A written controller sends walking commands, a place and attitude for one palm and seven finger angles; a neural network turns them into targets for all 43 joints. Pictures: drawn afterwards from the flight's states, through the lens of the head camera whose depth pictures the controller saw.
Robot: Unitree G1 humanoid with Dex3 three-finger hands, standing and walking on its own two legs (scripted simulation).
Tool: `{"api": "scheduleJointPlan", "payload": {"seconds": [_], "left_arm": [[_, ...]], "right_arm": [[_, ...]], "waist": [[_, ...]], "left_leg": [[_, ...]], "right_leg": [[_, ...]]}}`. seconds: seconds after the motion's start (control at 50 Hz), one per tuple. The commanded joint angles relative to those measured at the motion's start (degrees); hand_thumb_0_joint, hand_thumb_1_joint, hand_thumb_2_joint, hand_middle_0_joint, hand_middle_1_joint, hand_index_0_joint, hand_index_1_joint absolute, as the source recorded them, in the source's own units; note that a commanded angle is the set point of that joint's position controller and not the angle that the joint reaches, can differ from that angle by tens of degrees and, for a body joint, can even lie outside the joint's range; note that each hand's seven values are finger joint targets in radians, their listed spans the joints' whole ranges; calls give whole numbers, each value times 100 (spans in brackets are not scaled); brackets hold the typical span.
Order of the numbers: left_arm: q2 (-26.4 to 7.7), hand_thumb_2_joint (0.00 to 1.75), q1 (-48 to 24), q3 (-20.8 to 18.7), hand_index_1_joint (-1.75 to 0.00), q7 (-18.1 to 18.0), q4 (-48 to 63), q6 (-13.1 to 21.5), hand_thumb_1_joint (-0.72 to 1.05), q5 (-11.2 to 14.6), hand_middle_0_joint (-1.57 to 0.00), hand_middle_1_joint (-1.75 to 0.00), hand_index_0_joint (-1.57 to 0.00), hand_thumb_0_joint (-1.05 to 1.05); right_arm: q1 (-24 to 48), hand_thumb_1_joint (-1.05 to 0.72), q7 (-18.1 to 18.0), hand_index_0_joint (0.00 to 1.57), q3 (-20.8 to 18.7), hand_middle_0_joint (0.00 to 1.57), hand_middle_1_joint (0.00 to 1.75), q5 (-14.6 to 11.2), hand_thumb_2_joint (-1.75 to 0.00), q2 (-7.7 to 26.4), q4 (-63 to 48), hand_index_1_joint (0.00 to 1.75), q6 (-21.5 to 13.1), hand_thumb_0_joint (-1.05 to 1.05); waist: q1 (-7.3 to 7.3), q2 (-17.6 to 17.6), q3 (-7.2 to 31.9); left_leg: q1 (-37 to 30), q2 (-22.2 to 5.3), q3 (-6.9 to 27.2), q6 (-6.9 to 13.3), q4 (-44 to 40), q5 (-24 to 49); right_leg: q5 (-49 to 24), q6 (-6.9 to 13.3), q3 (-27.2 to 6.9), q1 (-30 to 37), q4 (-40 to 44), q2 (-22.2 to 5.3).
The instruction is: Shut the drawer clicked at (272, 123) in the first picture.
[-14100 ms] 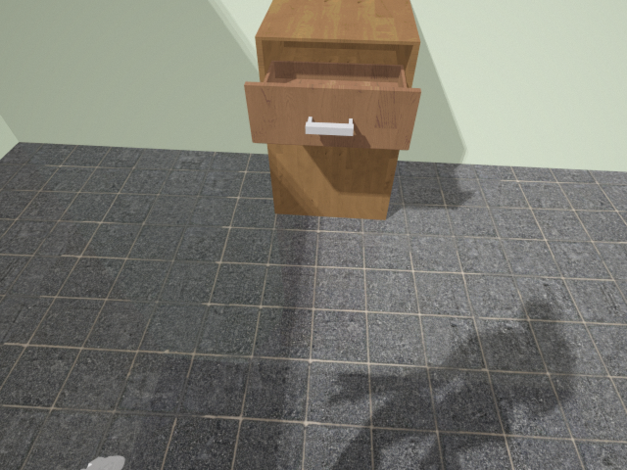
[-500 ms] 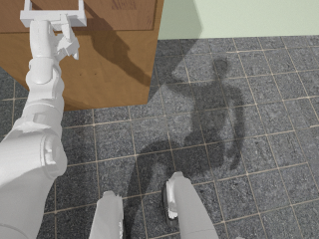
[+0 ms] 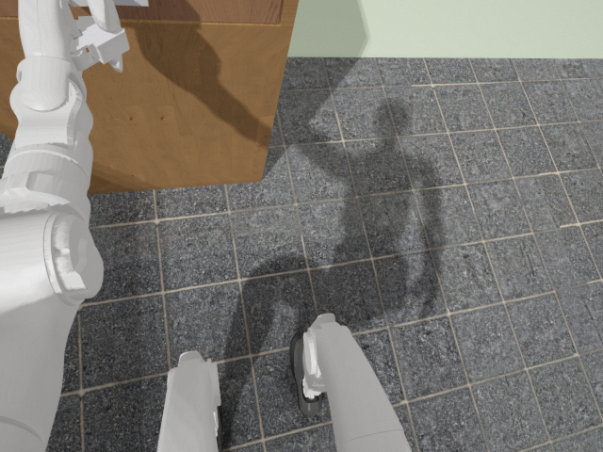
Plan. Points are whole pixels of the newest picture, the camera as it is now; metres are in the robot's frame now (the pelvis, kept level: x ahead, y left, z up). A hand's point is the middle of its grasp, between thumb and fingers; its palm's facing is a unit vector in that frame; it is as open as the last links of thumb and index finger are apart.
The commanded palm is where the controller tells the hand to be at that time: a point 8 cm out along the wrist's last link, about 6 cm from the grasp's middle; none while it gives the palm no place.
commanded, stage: push the drawer shut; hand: left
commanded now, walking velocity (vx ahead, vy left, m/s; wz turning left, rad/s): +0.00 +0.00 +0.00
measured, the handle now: out of the picture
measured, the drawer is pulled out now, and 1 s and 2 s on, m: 0.00 0.00 0.00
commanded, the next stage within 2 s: pull the fist back off the drawer in 0.14 s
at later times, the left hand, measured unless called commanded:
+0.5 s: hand (111, 25) +0.60 +0.13 +0.06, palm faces -0.02 -1.00 -0.05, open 3.1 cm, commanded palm +0.61 +0.13 +0.06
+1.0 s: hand (127, 33) +0.59 +0.11 +0.06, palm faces -0.01 -1.00 -0.04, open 3.2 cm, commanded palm +0.57 +0.14 +0.06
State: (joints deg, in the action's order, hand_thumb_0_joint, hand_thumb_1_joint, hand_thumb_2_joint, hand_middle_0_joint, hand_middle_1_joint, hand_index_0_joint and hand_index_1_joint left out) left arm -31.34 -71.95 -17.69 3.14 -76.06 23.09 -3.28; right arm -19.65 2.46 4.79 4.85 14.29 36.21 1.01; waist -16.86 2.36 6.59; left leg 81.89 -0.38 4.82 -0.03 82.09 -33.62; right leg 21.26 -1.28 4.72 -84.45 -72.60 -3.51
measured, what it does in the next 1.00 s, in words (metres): stands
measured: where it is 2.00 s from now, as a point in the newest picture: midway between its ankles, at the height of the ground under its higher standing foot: (260, 416)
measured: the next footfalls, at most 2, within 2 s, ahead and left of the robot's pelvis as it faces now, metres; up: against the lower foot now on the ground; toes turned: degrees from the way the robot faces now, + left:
none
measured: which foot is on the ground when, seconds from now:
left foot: down 0.00-1.00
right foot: down 0.00-1.00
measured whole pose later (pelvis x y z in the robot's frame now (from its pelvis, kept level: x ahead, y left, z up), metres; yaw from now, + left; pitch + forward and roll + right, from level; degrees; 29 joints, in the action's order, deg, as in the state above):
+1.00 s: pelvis +0.02 +0.00 +0.02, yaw +0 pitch +32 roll -4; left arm -25.1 -62.6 -19.7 2.3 -67.4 23.5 -1.6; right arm -20.2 4.3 3.5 4.1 13.8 33.9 2.7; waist -14.2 3.2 6.7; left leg 75.6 -0.9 3.1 0.3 78.6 -34.9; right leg 22.7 -1.8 2.0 -79.7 -70.6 -1.5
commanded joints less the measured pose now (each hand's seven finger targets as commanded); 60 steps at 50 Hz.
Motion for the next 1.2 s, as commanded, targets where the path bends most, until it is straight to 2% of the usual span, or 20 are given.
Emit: {"api": "scheduleJointPlan", "payload": {"seconds": [0.0, 0.08, 0.14, 0.22, 0.28, 0.46, 0.5, 0.56, 0.58, 0.62, 0.76, 0.8, 0.82, 0.84, 0.88, 0.96, 1.02, 1.08, 1.12, 1.18], "left_arm": [[-981, 90, -4276, 38, -160, -214, 1563, 339, 90, 1, -140, -160, -140, 0], [-1106, 90, -4454, -10, -160, -222, 1607, 314, 90, 27, -140, -160, -140, 0], [-993, 90, -4505, 95, -160, -239, 1559, 262, 90, 26, -140, -160, -140, 0], [-970, 90, -4518, 79, -160, -276, 1427, 199, 90, 25, -140, -160, -140, 0], [-1183, 90, -4510, -63, -160, -269, 1400, 218, 90, -7, -140, -160, -140, 0], [-895, 90, -4382, 59, -160, -266, 1292, 113, 90, -75, -140, -160, -140, 0], [-865, 90, -4285, 65, -160, -251, 1302, 117, 90, -103, -140, -160, -140, 0], [-793, 90, -4084, 39, -160, -233, 1351, 68, 90, -73, -140, -160, -140, 0], [-705, 90, -4027, 95, -160, -215, 1444, 100, 90, -76, -140, -160, -140, 0], [-540, 90, -3787, 154, -160, -183, 1578, 102, 90, -31, -140, -160, -140, 0], [-591, 90, -2709, -133, -160, -154, 1882, 198, 90, 130, -140, -160, -140, 0], [-444, 90, -2414, -93, -160, -125, 1978, 258, 90, 176, -140, -160, -140, 0], [-514, 90, -2139, -192, -160, -119, 2041, 297, 90, 179, -140, -160, -140, 0], [-409, 90, -2135, -131, -160, -121, 2110, 328, 90, 215, -140, -160, -140, 0], [-553, 90, -2065, -241, -160, -126, 2196, 416, 90, 190, -140, -160, -140, 0], [-487, 90, -1713, -344, -160, -163, 2176, 501, 90, 227, -140, -160, -140, 0], [-375, 90, -1552, -323, -160, -124, 2343, 622, 90, 250, -140, -160, -140, 0], [-616, 90, -226, -616, -160, -31, 3528, 651, 90, 442, -140, -160, -140, 0], [-190, 90, 592, -270, -160, 78, 4275, 459, 90, 617, -140, -160, -140, 0], [158, 90, 1726, -119, -160, 183, 4845, 59, 90, 944, -140, -160, -140, 0]], "right_arm": [[-1343, -90, -116, 20, -352, 20, 30, 11, -90, 1224, 12, 30, -80, 0], [-1348, -90, -147, 20, -321, 20, 30, 9, -90, 1241, 19, 30, -192, 0], [-1322, -90, -162, 20, -310, 20, 30, 3, -90, 1263, 73, 30, -257, 0], [-1348, -90, -172, 20, -294, 20, 30, 12, -90, 1299, 98, 30, -324, 0], [-1428, -90, -154, 20, -276, 20, 30, 32, -90, 1289, 53, 30, -341, 0], [-1478, -90, -56, 20, -327, 20, 30, 57, -90, 1310, 9, 30, -233, 0], [-1523, -90, -14, 20, -348, 20, 30, 68, -90, 1306, -2, 30, -207, 0], [-1541, -90, 20, 20, -374, 20, 30, 69, -90, 1283, -10, 30, -142, 0], [-1534, -90, 37, 20, -377, 20, 30, 74, -90, 1267, -36, 30, -141, 0], [-1514, -90, 74, 20, -412, 20, 30, 67, -90, 1241, -51, 30, -92, 0], [-1387, -90, 116, 20, -443, 20, 30, -6, -90, 1144, -223, 30, 50, 0], [-1349, -90, 131, 20, -460, 20, 30, -23, -90, 1108, -262, 30, 71, 0], [-1334, -90, 132, 20, -476, 20, 30, -32, -90, 1095, -296, 30, 97, 0], [-1309, -90, 137, 20, -490, 20, 30, -44, -90, 1086, -291, 30, 109, 0], [-1305, -90, 118, 20, -498, 20, 30, -50, -90, 1069, -312, 30, 132, 0], [-1279, -90, 103, 20, -541, 20, 30, -62, -90, 1025, -329, 30, 189, 0], [-1280, -90, 94, 20, -589, 20, 30, -65, -90, 994, -339, 30, 231, 0], [-1183, -90, 125, 20, -680, 20, 30, -166, -90, 1001, -719, 30, 289, 0], [-1063, -90, 153, 20, -714, 20, 30, -282, -90, 935, -861, 30, 326, 0], [-924, -90, 85, 20, -747, 20, 30, -442, -90, 906, -1035, 30, 311, 0]], "waist": [[-753, 1657, 3445], [-784, 1751, 3503], [-811, 1832, 3394], [-880, 1683, 3304], [-818, 1663, 3379], [-773, 1608, 3258], [-677, 1707, 3479], [-625, 1525, 3433], [-566, 1762, 3526], [-467, 1744, 3669], [-153, 1230, 3631], [-94, 1183, 3585], [24, 1117, 3616], [-52, 1008, 3614], [-2, 876, 3571], [50, 666, 3548], [125, 793, 3692], [697, 939, 4738], [813, 919, 4667], [882, 223, 4057]], "left_leg": [[-2205, 59, 137, 144, -1300, 721], [-2155, 54, 147, 156, -1323, 546], [-2238, 27, 204, 128, -1395, 411], [-2110, 14, 222, 155, -1396, 204], [-2000, 55, 186, 161, -1350, 298], [-1969, 42, 291, 149, -1310, 174], [-2174, 39, 350, 92, -1287, 379], [-2135, 48, 296, 107, -1262, 557], [-2338, 58, 310, 64, -1280, 706], [-2529, 53, 296, 18, -1282, 959], [-2283, 62, 21, 116, -1343, 1259], [-2333, 59, -37, 117, -1361, 1424], [-2340, 58, -70, 111, -1387, 1527], [-2380, 47, -74, 124, -1388, 1602], [-2311, 49, -122, 143, -1375, 1686], [-2234, 52, -229, 159, -1339, 1976], [-2523, 47, -236, 106, -1339, 2367], [-3315, 74, -339, 27, -1604, 3257], [-3707, 38, -364, -14, -1889, 3666], [-3556, 34, -469, 88, -2299, 3429]], "right_leg": [[144, 242, -109, 1777, 725, 478], [228, 238, -116, 1756, 714, 482], [300, 237, -90, 1576, 722, 478], [384, 215, -87, 1456, 723, 472], [353, 234, -99, 1640, 695, 488], [368, 251, -78, 1401, 608, 461], [282, 265, -36, 1391, 526, 465], [194, 261, -32, 1554, 560, 465], [128, 276, -13, 1493, 528, 460], [-4, 283, 1, 1596, 531, 466], [-199, 278, -96, 2449, 703, 494], [-331, 275, -110, 2567, 741, 494], [-411, 284, -120, 2737, 744, 492], [-494, 265, -125, 2773, 775, 498], [-631, 267, -160, 2950, 768, 501], [-1045, 247, -232, 3265, 788, 498], [-1398, 254, -209, 3294, 719, 477], [-2292, 298, -266, 4341, 774, 491], [-2609, 277, -239, 4703, 1016, 493], [-2778, 243, -246, 5330, 1410, 518]]}}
